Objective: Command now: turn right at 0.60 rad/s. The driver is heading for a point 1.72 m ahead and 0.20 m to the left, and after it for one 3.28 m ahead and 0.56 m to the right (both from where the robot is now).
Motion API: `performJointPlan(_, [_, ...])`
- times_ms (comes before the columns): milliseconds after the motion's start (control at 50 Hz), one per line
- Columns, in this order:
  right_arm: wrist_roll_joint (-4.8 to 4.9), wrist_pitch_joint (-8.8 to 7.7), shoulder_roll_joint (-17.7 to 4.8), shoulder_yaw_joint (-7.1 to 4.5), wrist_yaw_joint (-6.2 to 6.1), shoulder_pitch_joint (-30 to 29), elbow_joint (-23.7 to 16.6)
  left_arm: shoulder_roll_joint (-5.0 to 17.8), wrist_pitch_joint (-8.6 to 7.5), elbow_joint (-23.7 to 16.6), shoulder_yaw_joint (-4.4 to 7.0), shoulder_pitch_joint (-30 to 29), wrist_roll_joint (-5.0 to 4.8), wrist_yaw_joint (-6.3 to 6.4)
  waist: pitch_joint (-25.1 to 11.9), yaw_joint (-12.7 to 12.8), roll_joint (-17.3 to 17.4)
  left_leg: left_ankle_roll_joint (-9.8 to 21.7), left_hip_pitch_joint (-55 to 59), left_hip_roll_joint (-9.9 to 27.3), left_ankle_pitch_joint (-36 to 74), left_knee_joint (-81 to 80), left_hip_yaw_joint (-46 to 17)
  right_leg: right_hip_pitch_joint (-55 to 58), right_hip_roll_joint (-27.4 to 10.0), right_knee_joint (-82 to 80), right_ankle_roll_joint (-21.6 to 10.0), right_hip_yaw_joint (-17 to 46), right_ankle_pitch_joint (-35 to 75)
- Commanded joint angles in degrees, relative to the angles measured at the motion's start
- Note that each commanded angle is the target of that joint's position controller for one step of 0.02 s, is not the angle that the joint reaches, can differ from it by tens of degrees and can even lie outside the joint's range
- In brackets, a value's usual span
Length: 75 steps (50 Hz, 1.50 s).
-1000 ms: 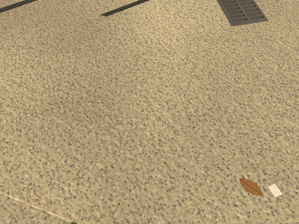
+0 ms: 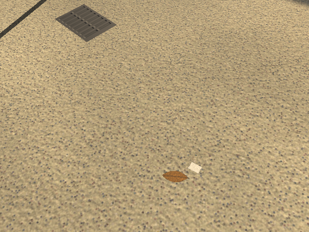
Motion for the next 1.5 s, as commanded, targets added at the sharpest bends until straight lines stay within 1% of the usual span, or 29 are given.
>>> performJointPlan(20, [-0.58,0.5,-4.95,-0.84,-1.07,-3.29,-7.17,16.45,-1.45,-1.72,4.8,11.23,-0.43,1.04,-8.28,6.36,-11.28,-1.51,-18.69,-3.54,-14.48,22.16,-8.21,14.7,-24.22,-11.58,-15.45,29.28,36.53])
performJointPlan(60, [0.78,0.58,-5.83,-1.39,-0.7,-2.59,-5.82,10.43,-1.03,-2.06,2.87,4.09,-0.48,1.58,-3.41,2.04,-8.32,-1.37,-18.14,-2.04,-4.97,22.48,-10.54,9.58,-16.38,-13.0,-12.33,20.78,28.53])
performJointPlan(100, [-0.4,0.44,-6.93,-1.84,-0.2,-0.79,-4.76,8.83,-1.0,-2.69,2.33,1.1,-0.76,2.17,-4.33,0.84,-10.38,-2.01,-16.32,-2.63,0.07,22.08,-9.86,9.34,-11.9,-12.93,-10.21,17.64,29.69])
performJointPlan(160, [-0.06,0.93,-5.72,-1.62,0.27,0.37,-4.23,9.1,-1.41,-2.1,2.34,2.93,-0.69,1.86,-6.64,1.0,-7.88,-2.61,-15.16,-3.56,1.83,21.14,-9.47,10.01,-11.58,-12.75,-10.31,17.37,30.23])
performJointPlan(320, [0.23,1.18,-3.78,-0.82,-0.12,-3.2,-4.59,8.92,-1.86,0.46,1.67,6.03,0.57,2.09,-4.4,3.3,-8.64,-0.9,-10.03,-4.39,0.67,8.81,-9.47,7.28,-12.44,-13.2,-10.79,20.78,22.05])
performJointPlan(400, [-0.38,0.03,-3.67,-0.42,0.59,-4.08,-4.56,9.25,-1.74,2.64,1.65,8.35,1.18,1.82,-2.52,4.35,-9.6,0.96,-6.26,-5.94,-2.49,2.06,-7.92,3.98,-12.05,-17.78,-11.81,26.72,-11.01])
performJointPlan(460, [-0.23,-1.77,-1.19,0.39,0.12,1.93,-1.97,8.71,-2.07,3.15,1.46,5.67,0.58,1.99,-0.54,-0.46,-6.0,3.81,8.82,-7.1,3.72,-13.9,-6.54,-5.76,-9.52,-14.84,-9.67,26.27,-15.97])
performJointPlan(480, [-0.54,-2.68,-1.61,0.4,-0.44,5.36,-0.72,6.72,-2.63,2.84,0.91,4.63,0.36,2.22,-1.22,-2.43,-3.28,4.65,17.45,-4.91,3.62,-18.17,-10.27,-12.08,-6.82,-10.59,-7.24,24.25,-16.88])
performJointPlan(500, [-1.24,-3.54,-5.35,-0.05,-1.13,11.4,0.21,2.4,-3.49,1.6,-0.23,3.59,0.18,2.21,-3.41,-4.49,6.07,6.59,24.88,7.33,-9.03,-25.42,-24.73,-18.91,-1.76,3.69,-4.06,16.16,-17.58])
performJointPlan(520, [-0.72,-3.77,-12.48,-1.94,-0.81,13.0,1.44,3.95,-4.18,0.46,0.01,0.87,0.29,2.28,1.15,-5.12,10.64,11.44,21.71,15.6,-21.51,-33.28,-43.33,-28.28,5.47,12.78,-2.87,6.99,-13.62])
performJointPlan(540, [-0.51,-3.88,-10.71,-2.0,-0.54,11.97,2.4,7.9,-4.6,0.42,1.1,-0.18,1.61,2.23,5.6,-3.08,3.73,13.45,16.81,16.42,-21.23,-32.68,-42.39,-28.88,0.84,18.47,-2.74,9.33,-9.65])
performJointPlan(580, [0.3,-4.69,-5.79,-0.76,0.3,6.28,1.25,7.32,-5.07,3.53,1.17,4.68,1.21,0.59,4.86,1.01,2.9,11.23,16.1,10.65,-13.09,-32.8,-33.59,-26.3,-2.07,21.03,-1.49,7.33,-2.82])
performJointPlan(640, [0.42,-6.12,-3.74,-0.2,0.64,7.98,2.78,5.32,-5.0,4.37,0.77,2.89,1.75,-0.68,2.05,0.37,3.2,10.78,17.57,6.52,4.36,-33.11,-24.22,-25.88,-4.06,23.43,0.24,3.1,4.13])
performJointPlan(780, [0.65,-6.71,-2.93,0.02,0.87,15.77,8.29,1.78,-5.09,0.35,-0.87,-10.67,1.47,-1.33,2.65,-3.19,3.52,11.17,16.43,3.56,27.57,-30.94,-16.19,-24.21,-4.59,9.75,2.81,-2.74,12.02])
performJointPlan(920, [0.09,-6.77,-5.72,-0.91,-0.16,13.54,9.48,4.74,-6.84,0.92,-0.24,-8.9,1.12,-0.31,0.38,0.29,3.23,9.21,19.8,6.07,45.4,-19.8,-18.94,-12.03,-3.11,-1.59,-0.53,0.11,13.5])
performJointPlan(960, [0.38,-6.61,-5.96,-1.14,0.19,12.46,9.62,6.97,-8.12,5.14,0.86,5.04,1.68,0.99,-7.11,6.42,0.98,7.58,12.92,2.31,48.89,-1.83,-16.78,8.67,-2.31,-5.59,-2.72,-0.14,13.11])
performJointPlan(980, [2.9,-6.01,0.11,0.41,1.26,17.98,7.76,13.07,-8.45,6.13,2.93,12.4,2.64,1.81,-18.36,6.67,-12.89,3.54,-7.72,-3.9,28.6,19.35,-12.6,31.85,-17.19,-6.78,-8.27,19.72,2.67])
performJointPlan(1000, [2.46,-5.73,-1.36,0.38,0.5,15.99,7.02,11.75,-7.65,6.11,3.31,14.27,1.65,1.59,-26.17,8.14,-15.23,4.52,-13.7,-7.68,-3.94,30.79,-11.2,34.57,-25.07,-11.81,-9.54,33.2,-6.72])
performJointPlan(1020, [1.7,-5.78,-4.84,-0.83,0.33,11.04,6.54,8.8,-7.58,5.73,2.28,10.02,1.88,1.72,-16.33,6.4,-10.14,5.61,-17.8,-5.09,-2.01,32.91,-13.28,26.17,-23.75,-14.46,-8.16,29.22,-7.01])
performJointPlan(1040, [1.57,-5.87,-4.05,-0.87,0.67,8.54,6.2,6.06,-7.79,5.04,1.64,5.56,2.17,1.95,-10.21,4.75,-6.35,5.66,-18.55,-2.69,1.81,30.93,-13.35,19.83,-22.71,-16.11,-7.58,23.88,-1.51])
performJointPlan(1080, [-0.23,-4.65,-2.14,-1.04,1.62,6.47,5.75,3.21,-8.48,6.32,0.95,3.9,1.56,2.65,-3.7,2.42,-6.83,5.13,-17.02,-0.41,3.46,25.74,-12.23,10.76,-19.42,-19.32,-5.48,14.28,7.13])
performJointPlan(1200, [-0.58,-2.54,0.76,-1.17,4.26,0.47,2.96,2.37,-11.67,7.85,1.05,1.7,0.03,2.73,-0.54,-1.44,-8.28,3.38,-16.44,-0.27,23.31,14.27,-7.64,3.32,-15.16,-24.46,-5.79,-2.15,11.64])
performJointPlan(1300, [-0.2,-2.91,1.39,-0.21,4.92,-5.51,0.96,4.35,-12.74,9.13,1.37,4.29,0.09,2.41,0.05,0.21,-6.58,4.89,-10.19,-0.58,36.36,-1.43,-5.15,3.82,-17.12,-23.42,-5.51,-8.86,16.46])
performJointPlan(1380, [-2.4,-3.67,-0.04,-0.54,4.59,-9.11,-0.62,5.94,-11.25,10.92,1.77,10.62,-0.58,2.73,4.5,2.31,-2.58,7.16,-14.43,-1.6,28.11,-7.66,-2.67,13.5,-19.31,-15.19,-4.97,-12.01,33.49])
performJointPlan(1420, [-2.99,-4.29,-0.85,-1.01,4.26,-4.51,0.54,7.85,-9.92,11.1,2.36,11.65,-0.23,3.08,1.23,0.82,-1.73,8.97,-8.36,-5.73,23.4,-8.92,-0.36,15.19,-17.84,-2.65,-4.48,-13.83,43.85])
performJointPlan(1440, [-2.94,-4.72,-1.97,-1.75,3.71,3.2,2.91,8.2,-9.29,10.22,2.51,9.82,-0.04,2.95,-3.53,-2.89,-0.92,10.32,0.64,-8.84,23.79,-11.17,-0.5,13.42,-15.29,8.96,-3.52,-14.26,43.19])
performJointPlan(1460, [-3.09,-5.05,-4.44,-2.99,2.56,13.25,6.3,7.47,-8.64,8.97,2.27,8.39,0.1,2.6,-7.89,-7.18,2.96,12.95,12.96,-7.61,27.39,-12.4,-4.45,4.88,-11.47,26.73,-1.64,-14.57,32.11])
performJointPlan(1480, [-2.53,-4.93,-11.48,-4.49,1.84,13.88,6.58,1.13,-8.32,6.82,0.99,13.61,1.03,2.18,-11.61,-1.67,15.14,19.35,31.67,8.37,51.77,-3.84,-23.9,-17.38,-3.58,46.1,0.88,-10.96,-17.91])
performJointPlan(1500, [-0.62,-4.68,-13.89,-5.19,1.49,16.31,4.26,3.76,-7.75,5.07,0.88,13.24,0.78,2.74,-22.61,-5.09,10.87,27.9,41.22,14.92,40.91,-10.67,-41.99,-29.38,-0.58,56.0,2.71,-1.13,-18.77])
